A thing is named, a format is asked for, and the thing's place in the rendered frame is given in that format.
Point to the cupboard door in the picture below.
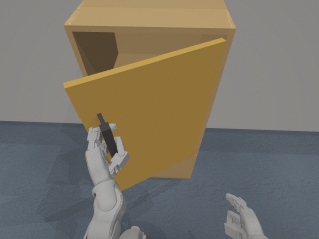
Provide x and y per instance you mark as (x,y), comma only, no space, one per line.
(158,104)

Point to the robot right hand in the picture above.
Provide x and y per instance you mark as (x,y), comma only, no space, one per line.
(243,225)

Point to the robot left forearm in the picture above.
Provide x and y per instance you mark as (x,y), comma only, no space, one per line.
(109,207)

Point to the robot left thigh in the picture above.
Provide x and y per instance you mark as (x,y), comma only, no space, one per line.
(133,234)

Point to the handle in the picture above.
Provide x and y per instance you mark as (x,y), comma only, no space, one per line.
(107,135)

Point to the robot left hand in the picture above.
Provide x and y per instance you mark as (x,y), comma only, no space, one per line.
(96,156)

